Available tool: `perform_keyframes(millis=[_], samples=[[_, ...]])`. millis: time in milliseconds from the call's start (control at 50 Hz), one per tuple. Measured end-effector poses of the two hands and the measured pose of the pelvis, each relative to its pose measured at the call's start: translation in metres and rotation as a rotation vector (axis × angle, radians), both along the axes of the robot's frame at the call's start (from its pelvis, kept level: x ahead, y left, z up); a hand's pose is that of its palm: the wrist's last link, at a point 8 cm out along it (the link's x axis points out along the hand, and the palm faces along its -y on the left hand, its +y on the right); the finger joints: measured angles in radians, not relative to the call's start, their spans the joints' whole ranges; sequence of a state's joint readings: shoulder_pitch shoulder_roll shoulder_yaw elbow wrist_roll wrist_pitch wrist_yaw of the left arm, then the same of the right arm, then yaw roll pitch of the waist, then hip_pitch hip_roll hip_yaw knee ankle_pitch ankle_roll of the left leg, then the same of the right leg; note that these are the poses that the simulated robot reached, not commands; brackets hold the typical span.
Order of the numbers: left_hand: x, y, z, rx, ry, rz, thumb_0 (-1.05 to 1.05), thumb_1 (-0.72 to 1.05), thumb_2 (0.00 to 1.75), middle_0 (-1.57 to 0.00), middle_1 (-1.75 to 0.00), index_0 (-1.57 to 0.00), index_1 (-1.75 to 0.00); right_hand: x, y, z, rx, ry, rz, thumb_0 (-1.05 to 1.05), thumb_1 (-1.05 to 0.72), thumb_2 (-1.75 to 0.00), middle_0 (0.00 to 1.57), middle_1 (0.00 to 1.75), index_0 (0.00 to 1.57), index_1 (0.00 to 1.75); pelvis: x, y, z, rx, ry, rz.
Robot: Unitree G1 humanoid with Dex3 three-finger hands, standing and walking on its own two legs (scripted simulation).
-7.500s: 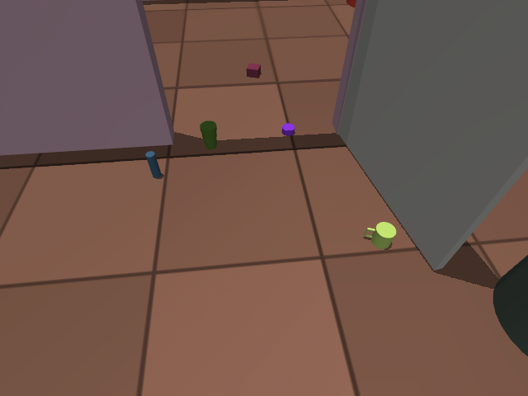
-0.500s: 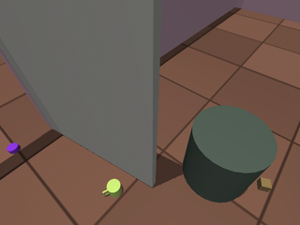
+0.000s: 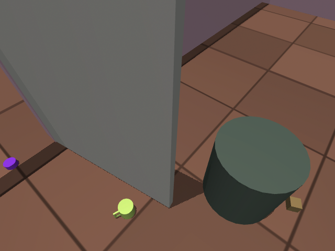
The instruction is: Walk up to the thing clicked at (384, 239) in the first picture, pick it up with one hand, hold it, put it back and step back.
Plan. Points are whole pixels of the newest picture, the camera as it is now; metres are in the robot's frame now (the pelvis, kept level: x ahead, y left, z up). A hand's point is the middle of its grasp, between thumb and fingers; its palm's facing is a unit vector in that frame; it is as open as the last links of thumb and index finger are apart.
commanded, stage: stand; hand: left
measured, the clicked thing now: (123, 210) +0.47 +0.25 -0.74
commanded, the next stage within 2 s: walk up in 1.42 s
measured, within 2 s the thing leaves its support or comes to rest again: neither
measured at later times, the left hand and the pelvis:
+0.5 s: hand out of the picture +0.08 +0.26 -0.15, palm faces -0.02 -0.94 -0.35, open 7.3 cm; pelvis +0.01 +0.01 +0.00, yaw +0 degrees
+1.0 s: hand out of the picture +0.08 +0.26 -0.16, palm faces -0.02 -0.94 -0.35, open 7.3 cm; pelvis +0.01 +0.01 +0.00, yaw +0 degrees
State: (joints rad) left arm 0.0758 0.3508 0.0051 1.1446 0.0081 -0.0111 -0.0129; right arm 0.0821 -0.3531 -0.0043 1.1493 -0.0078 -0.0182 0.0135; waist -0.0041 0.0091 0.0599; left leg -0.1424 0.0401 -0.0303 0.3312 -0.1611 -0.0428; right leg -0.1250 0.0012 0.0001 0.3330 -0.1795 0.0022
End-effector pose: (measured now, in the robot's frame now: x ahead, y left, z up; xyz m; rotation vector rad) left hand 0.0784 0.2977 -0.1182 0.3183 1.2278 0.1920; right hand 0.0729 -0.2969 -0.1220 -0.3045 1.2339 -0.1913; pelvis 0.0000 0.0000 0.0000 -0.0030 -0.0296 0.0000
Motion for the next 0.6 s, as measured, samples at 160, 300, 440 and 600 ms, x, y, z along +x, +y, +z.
perform_keyframes(millis=[160,300,440,600], samples=[[-0.002,0.003,-0.001,0.001,0.013,0.010,0.00,0.91,0.89,-0.20,-0.30,-0.20,-0.30,0.013,0.003,0.002,-0.002,-0.013,0.007,0.00,-0.91,-0.90,0.21,0.30,0.20,0.30,0.005,0.002,0.000,0.000,0.001,0.000],[-0.002,0.006,0.000,0.004,0.012,0.016,0.00,0.91,0.89,-0.20,-0.30,-0.20,-0.30,0.018,0.005,0.002,-0.003,-0.024,0.011,0.00,-0.91,-0.90,0.21,0.30,0.20,0.30,0.007,0.004,0.001,0.001,-0.003,0.000],[-0.002,0.007,0.001,0.008,0.008,0.017,0.00,0.91,0.89,-0.20,-0.30,-0.20,-0.30,0.017,0.006,0.002,-0.001,-0.026,0.010,0.00,-0.91,-0.90,0.21,0.30,0.20,0.30,0.006,0.005,0.001,0.001,-0.006,0.000],[-0.007,0.008,0.001,0.011,0.020,0.016,0.00,0.91,0.89,-0.20,-0.30,-0.20,-0.30,0.009,0.007,0.000,0.004,-0.003,0.006,0.00,-0.91,-0.90,0.21,0.30,0.20,0.30,0.006,0.005,0.001,0.002,-0.001,0.002]])
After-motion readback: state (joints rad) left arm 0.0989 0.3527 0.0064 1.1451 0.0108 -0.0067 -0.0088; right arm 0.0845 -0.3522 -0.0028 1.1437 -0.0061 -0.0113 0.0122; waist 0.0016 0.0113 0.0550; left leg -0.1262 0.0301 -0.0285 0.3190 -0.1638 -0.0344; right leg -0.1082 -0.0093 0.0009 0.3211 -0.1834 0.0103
